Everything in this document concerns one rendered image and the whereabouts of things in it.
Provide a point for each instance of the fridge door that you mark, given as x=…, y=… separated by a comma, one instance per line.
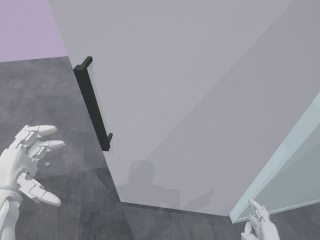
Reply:
x=198, y=94

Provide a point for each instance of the robot left forearm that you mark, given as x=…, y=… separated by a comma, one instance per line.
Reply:
x=10, y=202

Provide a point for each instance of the handle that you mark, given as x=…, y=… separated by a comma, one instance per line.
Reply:
x=86, y=88

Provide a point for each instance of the robot right hand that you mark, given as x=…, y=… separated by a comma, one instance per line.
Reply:
x=264, y=228

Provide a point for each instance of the robot left hand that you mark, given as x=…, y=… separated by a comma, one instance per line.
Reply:
x=14, y=161

